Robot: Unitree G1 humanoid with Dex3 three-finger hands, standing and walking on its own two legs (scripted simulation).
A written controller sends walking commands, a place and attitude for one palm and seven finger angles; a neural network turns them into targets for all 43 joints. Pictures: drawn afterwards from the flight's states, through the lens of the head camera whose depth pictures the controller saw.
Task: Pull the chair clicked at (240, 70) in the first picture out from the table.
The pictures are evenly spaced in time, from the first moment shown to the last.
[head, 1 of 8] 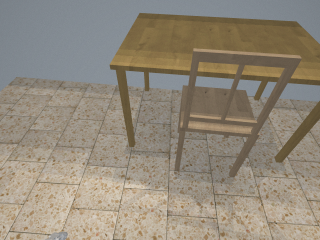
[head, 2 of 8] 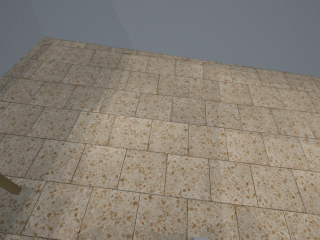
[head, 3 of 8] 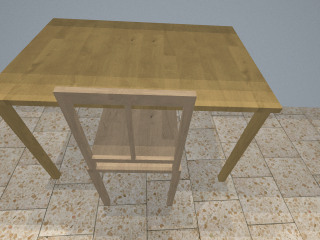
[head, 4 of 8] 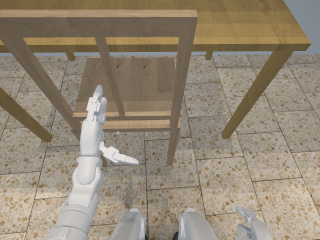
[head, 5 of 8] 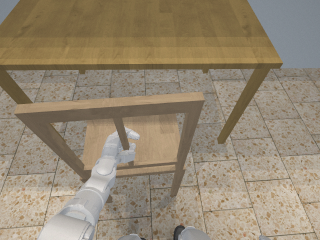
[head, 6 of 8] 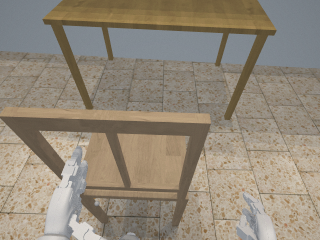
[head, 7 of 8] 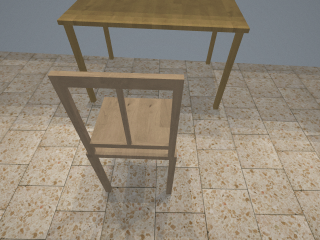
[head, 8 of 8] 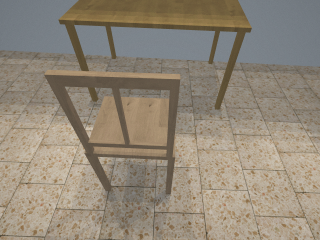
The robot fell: no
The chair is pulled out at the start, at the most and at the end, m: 0.00 0.63 0.63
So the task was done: yes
